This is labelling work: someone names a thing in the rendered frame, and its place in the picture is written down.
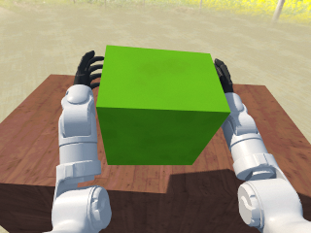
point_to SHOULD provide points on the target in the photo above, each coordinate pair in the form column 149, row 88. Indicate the robot left upper arm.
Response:
column 84, row 209

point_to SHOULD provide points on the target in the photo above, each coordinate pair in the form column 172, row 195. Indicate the robot right forearm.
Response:
column 252, row 162

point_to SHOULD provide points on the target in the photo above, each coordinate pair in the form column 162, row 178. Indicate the robot right upper arm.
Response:
column 272, row 206

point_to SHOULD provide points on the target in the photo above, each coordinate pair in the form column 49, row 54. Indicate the pedestal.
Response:
column 197, row 198

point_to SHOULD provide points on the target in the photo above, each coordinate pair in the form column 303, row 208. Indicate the right robot hand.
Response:
column 224, row 76

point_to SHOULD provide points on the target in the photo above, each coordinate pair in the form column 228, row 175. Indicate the carton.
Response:
column 158, row 107

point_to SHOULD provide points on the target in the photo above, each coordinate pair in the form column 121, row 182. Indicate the robot left forearm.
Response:
column 77, row 139

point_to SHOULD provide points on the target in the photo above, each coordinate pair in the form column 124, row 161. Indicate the left robot hand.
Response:
column 83, row 75

